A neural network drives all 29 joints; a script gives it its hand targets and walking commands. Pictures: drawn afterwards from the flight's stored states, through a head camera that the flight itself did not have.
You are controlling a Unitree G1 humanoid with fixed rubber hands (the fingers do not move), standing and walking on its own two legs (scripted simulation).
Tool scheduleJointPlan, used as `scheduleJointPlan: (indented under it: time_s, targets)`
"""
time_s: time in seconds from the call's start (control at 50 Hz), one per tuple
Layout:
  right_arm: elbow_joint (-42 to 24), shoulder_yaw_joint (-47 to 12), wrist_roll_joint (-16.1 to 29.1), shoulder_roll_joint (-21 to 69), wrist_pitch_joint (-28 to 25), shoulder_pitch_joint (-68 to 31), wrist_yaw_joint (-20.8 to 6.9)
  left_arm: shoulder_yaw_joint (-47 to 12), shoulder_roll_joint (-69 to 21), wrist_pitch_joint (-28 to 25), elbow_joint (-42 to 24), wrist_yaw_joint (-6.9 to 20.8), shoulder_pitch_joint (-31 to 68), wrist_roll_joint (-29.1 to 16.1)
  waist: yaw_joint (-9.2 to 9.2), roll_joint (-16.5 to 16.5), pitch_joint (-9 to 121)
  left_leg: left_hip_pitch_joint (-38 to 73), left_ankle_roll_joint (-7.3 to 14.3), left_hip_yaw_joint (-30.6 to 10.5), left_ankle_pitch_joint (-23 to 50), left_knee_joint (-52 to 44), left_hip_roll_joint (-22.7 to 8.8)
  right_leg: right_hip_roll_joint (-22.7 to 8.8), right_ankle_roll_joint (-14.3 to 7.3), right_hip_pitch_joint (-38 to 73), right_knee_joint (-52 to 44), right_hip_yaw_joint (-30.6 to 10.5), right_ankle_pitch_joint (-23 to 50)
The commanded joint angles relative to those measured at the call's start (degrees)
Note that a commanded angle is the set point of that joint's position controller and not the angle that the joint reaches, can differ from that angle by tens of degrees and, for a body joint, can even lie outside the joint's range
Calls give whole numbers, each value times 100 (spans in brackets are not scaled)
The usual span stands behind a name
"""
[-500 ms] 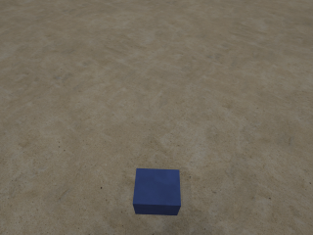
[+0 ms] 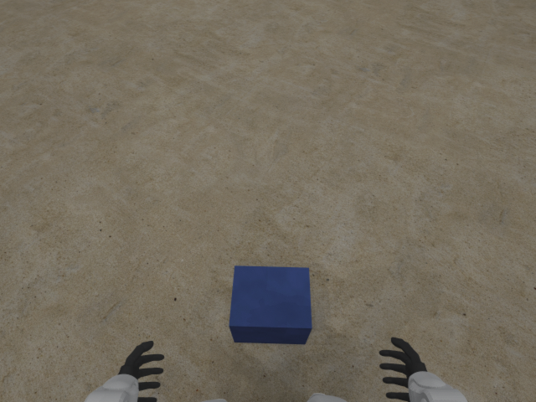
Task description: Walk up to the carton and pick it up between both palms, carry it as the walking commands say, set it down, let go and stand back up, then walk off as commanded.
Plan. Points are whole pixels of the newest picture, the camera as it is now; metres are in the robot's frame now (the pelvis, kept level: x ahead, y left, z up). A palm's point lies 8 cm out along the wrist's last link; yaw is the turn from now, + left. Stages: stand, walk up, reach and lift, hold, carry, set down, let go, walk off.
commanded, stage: reach and lift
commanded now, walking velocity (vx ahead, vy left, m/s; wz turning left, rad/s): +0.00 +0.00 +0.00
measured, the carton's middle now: (270, 306) +0.46 +0.00 -0.65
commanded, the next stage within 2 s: none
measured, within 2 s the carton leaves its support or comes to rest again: neither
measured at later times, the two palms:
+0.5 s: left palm (144, 368) +0.19 +0.22 -0.14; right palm (397, 383) +0.16 -0.21 -0.14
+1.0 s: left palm (163, 303) +0.30 +0.21 -0.16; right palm (383, 312) +0.29 -0.21 -0.17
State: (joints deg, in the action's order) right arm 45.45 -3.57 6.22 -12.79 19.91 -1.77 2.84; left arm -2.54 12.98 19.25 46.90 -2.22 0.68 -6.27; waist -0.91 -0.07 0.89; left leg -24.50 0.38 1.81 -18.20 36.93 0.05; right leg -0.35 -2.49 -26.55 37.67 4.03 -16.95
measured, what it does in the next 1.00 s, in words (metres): lowers itself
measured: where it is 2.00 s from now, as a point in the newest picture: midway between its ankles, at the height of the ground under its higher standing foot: outside the picture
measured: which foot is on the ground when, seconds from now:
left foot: down 0.00-1.00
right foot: down 0.00-1.00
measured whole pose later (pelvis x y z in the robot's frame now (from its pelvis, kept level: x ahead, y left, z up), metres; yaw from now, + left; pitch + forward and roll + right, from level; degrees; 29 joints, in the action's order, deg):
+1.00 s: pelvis -0.07 +0.02 -0.07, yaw -1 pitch +22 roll +0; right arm 39.9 10.2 1.0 -14.5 27.8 -34.9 -2.5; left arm 9.0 10.9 28.6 39.1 -1.5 35.2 -2.8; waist -0.7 1.1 -3.3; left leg -62.2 1.4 1.0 -21.6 61.9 1.8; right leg 0.2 -0.1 -63.8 60.9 -0.5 -18.9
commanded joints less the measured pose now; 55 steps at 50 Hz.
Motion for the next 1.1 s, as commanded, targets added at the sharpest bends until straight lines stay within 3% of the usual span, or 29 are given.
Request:
scheduleJointPlan:
  time_s: [0.0,0.02,0.06,0.08,0.1,0.16,0.18,0.22,0.28,0.3,0.34,0.38,0.46,0.5,0.56,0.64,0.68,0.8,0.82,0.86,0.9,1.02,1.08]
  targets:
    - [-107,-62,254,-91,1797,435,-65,46,182,1816,-254,-36,-354,-122,51,72,888,-836,368,-135,363,-526,-25,-40,-239,660,-532,-427,533]
    - [12,-19,126,20,2063,801,-95,38,-8,2082,-77,-7,-748,-54,14,130,1013,-648,379,-235,717,-601,56,58,-223,876,-575,-471,969]
    - [-240,195,-194,131,2226,1064,-156,101,-110,2222,-373,109,-938,162,-51,-163,1142,-322,334,-432,1358,-708,170,126,-154,1114,-697,-705,2159]
    - [-554,259,-349,200,2166,998,-191,241,-103,2146,-581,188,-920,360,2,-232,1066,-183,295,-452,1466,-799,196,141,-139,1181,-797,-786,2260]
    - [-984,377,-524,213,2060,688,-239,353,-131,2041,-855,269,-694,522,-61,-144,987,-176,264,-436,1410,-777,225,82,-98,1122,-747,-885,2353]
    - [-1955,696,-900,151,1697,-78,-272,593,-166,1631,-1843,337,-20,967,-21,-113,854,-596,240,-367,1413,-507,141,108,55,972,-258,-802,2423]
    - [-2168,751,-977,102,1538,-290,-285,745,-149,1476,-2046,317,118,1084,99,25,973,-760,210,-319,1550,-240,132,93,57,813,-65,-810,2501]
    - [-2465,816,-990,45,1295,-200,-358,889,-91,1220,-2475,325,193,1066,25,-231,1628,-1137,204,-323,1780,167,105,78,84,937,362,-785,3116]
    - [-2575,742,-874,149,1054,473,-396,961,-3,941,-2539,399,-220,916,-44,-337,2776,-1529,178,-356,2533,660,192,-19,200,1162,902,-944,4631]
    - [-2531,701,-847,249,989,661,-403,957,-8,857,-2588,418,-364,862,8,-392,3056,-1669,147,-309,2646,764,223,-80,221,1248,1028,-1043,4985]
    - [-2577,646,-759,352,920,925,-411,893,18,781,-2488,471,-602,773,89,-438,3183,-2002,149,-257,2358,820,279,-81,237,1236,1130,-1088,4855]
    - [-2509,559,-645,420,896,1062,-378,865,60,743,-2409,517,-701,754,77,-209,2928,-2074,143,-239,2080,823,322,-20,229,903,1124,-1013,4231]
    - [-2625,718,-629,89,756,761,-375,652,-187,707,-2680,475,-422,663,102,311,2124,-1881,33,-186,1269,950,238,186,180,-335,972,-701,1878]
    - [-2745,784,-640,-77,736,388,-398,695,-205,724,-2684,439,-133,659,31,339,1888,-1958,8,-227,688,912,168,225,163,-501,941,-579,1078]
    - [-2620,855,-641,-221,702,-277,-486,785,-122,703,-2689,346,479,580,110,117,1429,-2320,6,-277,-263,965,96,198,161,-843,1077,-495,57]
    - [-2484,1020,-550,-478,699,-1502,-567,823,-52,765,-2650,265,1698,369,-39,-65,1561,-2316,4,-283,-872,1126,1,175,201,-1109,1320,-381,-553]
    - [-2356,1080,-455,-548,800,-1974,-567,899,11,894,-2549,229,2274,297,-100,-46,1758,-2224,-14,-216,-1007,1210,2,155,213,-1273,1345,-365,-733]
    - [-1520,1147,-488,-581,1041,-3047,-552,1107,178,1163,-1819,129,3154,296,116,11,2029,-2381,-97,-135,-909,1348,106,143,215,-1491,1442,-327,-775]
    - [-1412,1268,-521,-698,1028,-3165,-548,1088,181,1158,-1667,122,3293,303,-27,19,2108,-2337,-112,-201,-906,1253,52,170,232,-1573,1488,-225,-709]
    - [-1254,1335,-472,-679,937,-3647,-545,1197,211,1073,-1524,107,3831,354,6,206,2327,-2383,-147,-135,-695,1361,65,168,230,-1758,1533,-226,-513]
    - [-1151,1482,-544,-830,804,-4063,-535,1279,279,969,-1365,58,4163,367,54,153,2631,-2442,-166,-183,-429,1431,101,181,256,-1782,1661,-204,-293]
    - [-856,1660,-488,-834,354,-4642,-467,1398,582,504,-1039,92,4912,352,-48,-48,3567,-2704,-183,-193,346,1684,182,214,309,-1762,1839,-218,612]
    - [-736,1698,-407,-897,139,-5042,-399,1489,740,256,-838,131,5421,313,-49,-173,3896,-3085,-192,-157,413,1775,218,203,322,-1701,1880,-264,811]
